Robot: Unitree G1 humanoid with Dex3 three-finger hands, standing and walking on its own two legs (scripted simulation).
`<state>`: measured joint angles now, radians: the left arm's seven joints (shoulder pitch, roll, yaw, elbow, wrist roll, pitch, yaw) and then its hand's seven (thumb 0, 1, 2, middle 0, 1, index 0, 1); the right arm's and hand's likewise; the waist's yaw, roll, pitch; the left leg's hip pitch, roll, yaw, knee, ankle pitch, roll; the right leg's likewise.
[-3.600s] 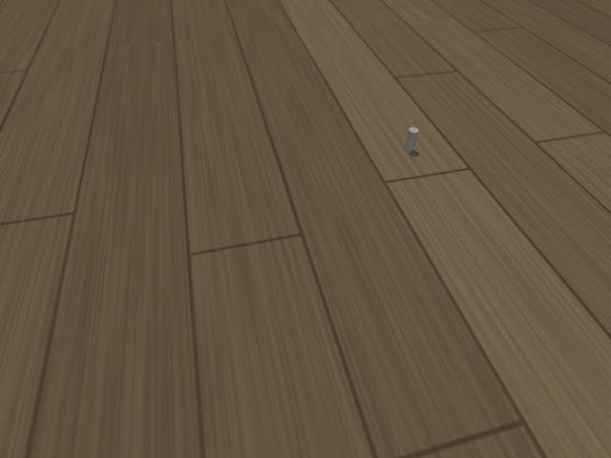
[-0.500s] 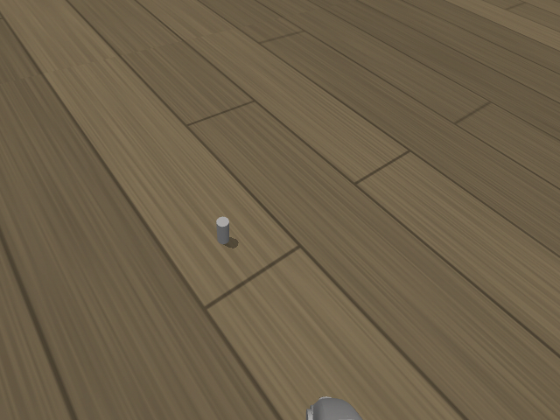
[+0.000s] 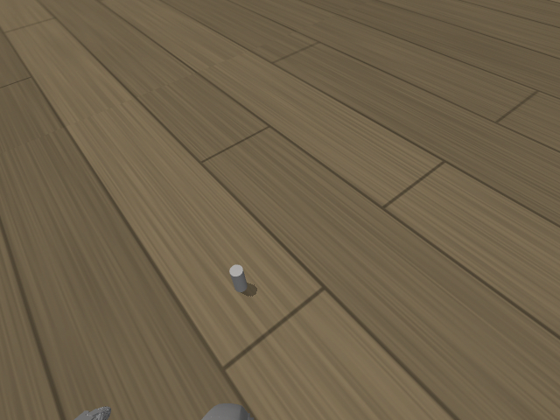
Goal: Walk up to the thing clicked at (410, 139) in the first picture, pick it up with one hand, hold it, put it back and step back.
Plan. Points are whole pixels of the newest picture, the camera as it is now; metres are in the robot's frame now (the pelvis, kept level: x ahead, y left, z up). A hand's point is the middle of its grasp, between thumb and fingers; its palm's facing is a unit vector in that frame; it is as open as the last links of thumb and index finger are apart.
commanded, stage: walk up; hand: left
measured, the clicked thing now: (238, 278) +0.71 +0.22 -0.71
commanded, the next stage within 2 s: none
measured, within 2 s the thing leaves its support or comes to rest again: neither
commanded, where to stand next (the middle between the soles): +0.35 +0.04 m, yaw +1 degrees
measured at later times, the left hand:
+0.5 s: hand (92, 393) +0.19 +0.34 -0.17, palm faces -0.01 -0.95 -0.31, open 7.4 cm
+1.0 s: hand (139, 299) +0.35 +0.29 -0.13, palm faces -0.02 -0.92 -0.39, open 7.4 cm
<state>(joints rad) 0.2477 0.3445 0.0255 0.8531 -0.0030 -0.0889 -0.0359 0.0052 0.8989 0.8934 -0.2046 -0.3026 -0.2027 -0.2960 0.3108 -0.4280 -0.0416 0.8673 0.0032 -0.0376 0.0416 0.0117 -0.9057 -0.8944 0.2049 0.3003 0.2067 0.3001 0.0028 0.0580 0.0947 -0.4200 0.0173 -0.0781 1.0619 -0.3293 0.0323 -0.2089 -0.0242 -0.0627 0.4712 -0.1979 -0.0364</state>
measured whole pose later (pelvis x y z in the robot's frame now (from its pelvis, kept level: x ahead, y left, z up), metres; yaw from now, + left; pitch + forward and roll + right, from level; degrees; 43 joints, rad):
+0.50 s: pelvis +0.16 +0.07 +0.00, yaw +3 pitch -4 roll -1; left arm 0.31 0.44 0.04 0.89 0.00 -0.03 -0.04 0.01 0.90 0.89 -0.20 -0.30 -0.20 -0.30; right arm 0.31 -0.37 -0.03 0.84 -0.01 -0.09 0.04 0.01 -0.90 -0.89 0.21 0.30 0.21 0.30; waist -0.01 -0.07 0.10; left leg -0.24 0.03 0.07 0.52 -0.22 0.04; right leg -0.45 -0.04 0.05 1.06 -0.34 -0.03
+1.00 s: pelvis +0.27 +0.04 -0.01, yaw +1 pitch -3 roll +1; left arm 0.23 0.34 0.01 0.86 0.01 -0.05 -0.02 0.01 0.90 0.89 -0.20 -0.30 -0.20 -0.30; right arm 0.26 -0.40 -0.02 0.89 0.00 -0.02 0.02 0.01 -0.91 -0.89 0.21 0.30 0.21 0.30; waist 0.01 0.04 0.11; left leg -0.39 0.02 0.00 0.96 -0.49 0.02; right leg -0.30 -0.04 -0.03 0.55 -0.20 -0.03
